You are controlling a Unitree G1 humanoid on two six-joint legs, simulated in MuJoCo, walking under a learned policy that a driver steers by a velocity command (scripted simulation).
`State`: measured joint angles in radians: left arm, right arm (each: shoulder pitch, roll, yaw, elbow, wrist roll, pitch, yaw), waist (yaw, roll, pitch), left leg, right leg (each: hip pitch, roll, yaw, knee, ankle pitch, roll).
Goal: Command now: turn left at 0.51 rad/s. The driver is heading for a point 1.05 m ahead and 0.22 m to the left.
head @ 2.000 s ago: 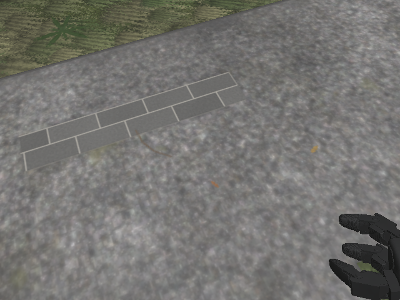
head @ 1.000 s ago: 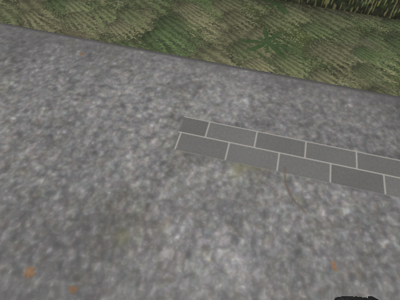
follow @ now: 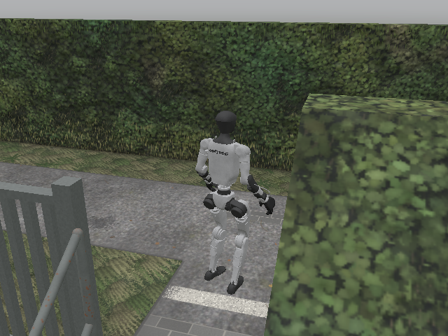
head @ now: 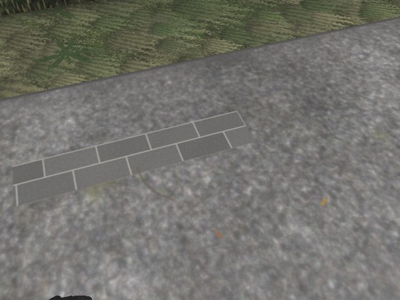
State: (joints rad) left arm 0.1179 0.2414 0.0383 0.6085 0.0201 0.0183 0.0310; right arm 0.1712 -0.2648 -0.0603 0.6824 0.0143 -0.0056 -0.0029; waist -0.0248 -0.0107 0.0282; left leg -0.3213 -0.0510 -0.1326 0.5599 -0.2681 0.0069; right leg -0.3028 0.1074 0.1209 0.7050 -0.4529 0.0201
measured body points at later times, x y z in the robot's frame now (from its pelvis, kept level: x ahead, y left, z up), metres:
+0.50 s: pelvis +0.05 -0.02 +0.01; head +0.05 -0.04 +0.46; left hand -0.02 +0.27 -0.08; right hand +0.32 -0.21 -0.09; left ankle +0.04 +0.17 -0.61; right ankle +0.01 -0.14 -0.73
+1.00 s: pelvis +0.31 +0.24 +0.00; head +0.32 +0.25 +0.45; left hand +0.29 +0.52 -0.13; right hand +0.43 -0.01 -0.12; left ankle +0.19 +0.26 -0.73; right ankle +0.41 +0.12 -0.63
